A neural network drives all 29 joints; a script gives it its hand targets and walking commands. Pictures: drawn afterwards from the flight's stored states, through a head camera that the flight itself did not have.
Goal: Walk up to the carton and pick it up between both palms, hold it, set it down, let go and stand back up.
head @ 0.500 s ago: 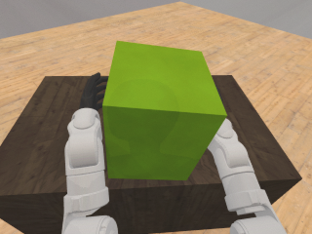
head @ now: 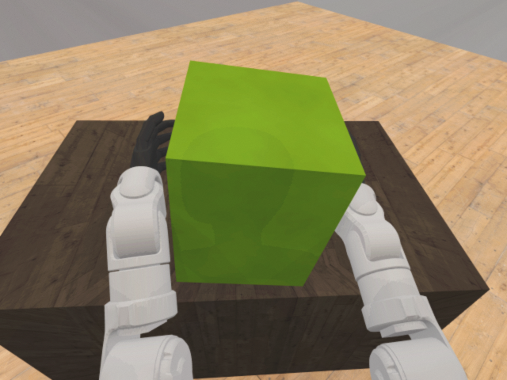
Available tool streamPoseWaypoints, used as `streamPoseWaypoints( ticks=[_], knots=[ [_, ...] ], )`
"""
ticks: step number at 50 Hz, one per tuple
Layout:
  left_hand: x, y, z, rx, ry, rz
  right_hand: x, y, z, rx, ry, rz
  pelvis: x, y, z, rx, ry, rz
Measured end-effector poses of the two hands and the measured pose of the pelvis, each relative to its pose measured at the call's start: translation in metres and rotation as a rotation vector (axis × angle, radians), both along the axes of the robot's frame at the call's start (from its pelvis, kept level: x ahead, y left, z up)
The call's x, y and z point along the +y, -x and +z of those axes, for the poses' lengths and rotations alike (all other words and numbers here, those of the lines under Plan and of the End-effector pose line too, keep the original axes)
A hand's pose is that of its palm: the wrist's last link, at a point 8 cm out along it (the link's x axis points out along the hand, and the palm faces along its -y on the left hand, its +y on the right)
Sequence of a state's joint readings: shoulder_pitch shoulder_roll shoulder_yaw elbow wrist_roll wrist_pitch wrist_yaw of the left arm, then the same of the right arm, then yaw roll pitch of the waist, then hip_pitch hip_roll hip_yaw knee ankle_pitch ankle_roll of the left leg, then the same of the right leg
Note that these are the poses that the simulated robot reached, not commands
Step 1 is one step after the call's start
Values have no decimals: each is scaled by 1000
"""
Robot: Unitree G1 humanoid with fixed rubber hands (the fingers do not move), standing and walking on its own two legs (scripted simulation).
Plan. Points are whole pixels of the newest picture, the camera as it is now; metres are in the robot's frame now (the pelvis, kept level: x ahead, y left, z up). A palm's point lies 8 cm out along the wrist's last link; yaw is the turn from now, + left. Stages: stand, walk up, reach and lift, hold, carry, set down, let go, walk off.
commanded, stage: hold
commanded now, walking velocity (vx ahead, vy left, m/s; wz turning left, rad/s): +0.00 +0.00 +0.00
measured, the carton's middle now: (250, 181) +0.37 +0.01 +0.16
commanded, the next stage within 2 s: none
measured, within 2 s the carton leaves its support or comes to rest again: neither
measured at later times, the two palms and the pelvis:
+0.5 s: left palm (148, 168) +0.37 +0.15 +0.19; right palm (346, 179) +0.36 -0.14 +0.17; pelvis +0.00 +0.00 +0.00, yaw +0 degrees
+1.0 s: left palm (146, 168) +0.36 +0.15 +0.20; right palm (346, 180) +0.36 -0.14 +0.17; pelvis +0.01 +0.01 +0.00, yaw +0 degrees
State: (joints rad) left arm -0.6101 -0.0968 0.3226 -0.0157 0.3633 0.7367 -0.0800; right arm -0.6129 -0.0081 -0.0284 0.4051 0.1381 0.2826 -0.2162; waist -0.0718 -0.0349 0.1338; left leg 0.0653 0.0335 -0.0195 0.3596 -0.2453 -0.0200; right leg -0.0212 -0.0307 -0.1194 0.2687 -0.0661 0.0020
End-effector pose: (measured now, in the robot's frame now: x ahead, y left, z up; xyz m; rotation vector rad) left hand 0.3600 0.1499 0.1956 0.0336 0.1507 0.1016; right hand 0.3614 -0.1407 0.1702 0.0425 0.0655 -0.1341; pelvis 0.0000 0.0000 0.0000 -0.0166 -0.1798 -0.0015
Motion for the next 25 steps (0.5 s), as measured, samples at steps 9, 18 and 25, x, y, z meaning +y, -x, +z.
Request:
streamPoseWaypoints(
  ticks=[9, 18, 25],
  knots=[
    [1, -1, 0, -1, 1, 2, 1, -1, -1, -1, 0, -1, -2, 0, 0, 4, -2, 5],
    [0, -4, -2, 7, -1, -8, -1, -2, -1, 6, 11, -9, -1, -1, 0, 1, 0, 2],
    [1, -5, -5, 0, 5, -10, 1, -3, -2, -2, -2, -9, 0, -4, 0, 12, 2, 2]
  ],
)
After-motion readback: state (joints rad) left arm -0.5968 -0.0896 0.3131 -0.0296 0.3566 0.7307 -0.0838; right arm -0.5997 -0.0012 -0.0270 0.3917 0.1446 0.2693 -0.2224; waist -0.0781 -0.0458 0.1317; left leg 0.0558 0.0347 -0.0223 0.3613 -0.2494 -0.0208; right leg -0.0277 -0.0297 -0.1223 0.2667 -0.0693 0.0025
